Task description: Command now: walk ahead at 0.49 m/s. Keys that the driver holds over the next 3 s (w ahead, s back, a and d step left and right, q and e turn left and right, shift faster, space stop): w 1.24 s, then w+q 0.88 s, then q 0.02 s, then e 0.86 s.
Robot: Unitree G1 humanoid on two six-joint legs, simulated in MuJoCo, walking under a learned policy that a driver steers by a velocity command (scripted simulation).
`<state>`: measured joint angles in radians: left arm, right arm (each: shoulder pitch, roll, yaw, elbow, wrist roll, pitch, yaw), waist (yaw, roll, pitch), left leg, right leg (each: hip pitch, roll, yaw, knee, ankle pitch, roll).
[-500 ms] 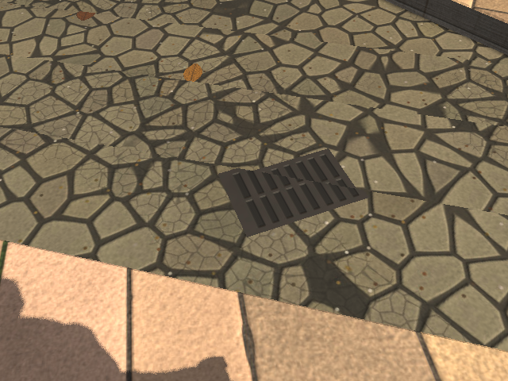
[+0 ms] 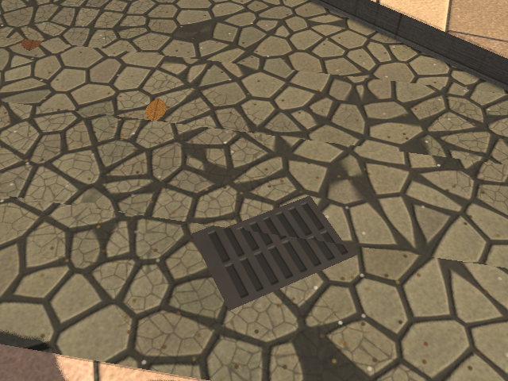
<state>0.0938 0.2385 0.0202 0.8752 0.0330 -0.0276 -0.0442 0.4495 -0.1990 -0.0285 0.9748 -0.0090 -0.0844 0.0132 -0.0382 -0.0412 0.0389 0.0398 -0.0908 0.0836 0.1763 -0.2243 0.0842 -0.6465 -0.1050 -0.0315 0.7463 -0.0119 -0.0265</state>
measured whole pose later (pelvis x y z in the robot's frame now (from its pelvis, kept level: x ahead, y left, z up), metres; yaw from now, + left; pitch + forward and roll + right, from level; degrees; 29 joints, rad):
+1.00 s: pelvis +0.58 +0.03 -0.04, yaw +1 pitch -1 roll -1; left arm 0.21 0.24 0.06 0.99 0.04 -0.04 -0.02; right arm 0.36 -0.22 -0.04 1.03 -0.01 -0.09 0.00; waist 0.00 -0.02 0.07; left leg -0.13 -0.07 0.07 0.36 -0.23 0.11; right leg -0.54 -0.05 0.01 1.11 -0.25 -0.05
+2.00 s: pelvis +1.11 +0.12 -0.09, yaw +24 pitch +0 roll +0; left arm 0.24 0.23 0.05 0.93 0.03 -0.07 0.00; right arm 0.21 -0.26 -0.08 0.95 -0.02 -0.02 0.00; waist 0.01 -0.01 0.08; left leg -0.23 -0.14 0.05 0.45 -0.22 0.16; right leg -0.40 -0.08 -0.02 1.27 -0.37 0.01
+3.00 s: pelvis +1.33 +0.24 -0.08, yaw +8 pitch +1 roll -1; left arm 0.20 0.33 0.10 0.81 0.02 0.07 -0.03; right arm 0.20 -0.26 -0.03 0.79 -0.02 0.01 -0.05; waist 0.01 -0.06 0.03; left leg -0.19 0.00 0.04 0.39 -0.21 0.04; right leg -0.49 0.07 0.06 1.05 -0.41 0.04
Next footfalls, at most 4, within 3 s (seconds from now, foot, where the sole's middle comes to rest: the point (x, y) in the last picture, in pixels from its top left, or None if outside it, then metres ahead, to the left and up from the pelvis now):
0.16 right None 0.28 -0.11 -0.78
0.78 left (222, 343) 0.60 0.08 -0.82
1.28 right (264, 253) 0.90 -0.05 -0.82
1.86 left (202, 199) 1.15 0.16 -0.86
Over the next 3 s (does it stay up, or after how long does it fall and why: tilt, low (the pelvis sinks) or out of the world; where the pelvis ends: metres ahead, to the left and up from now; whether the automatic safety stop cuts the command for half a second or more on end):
stays up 1.33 0.24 -0.08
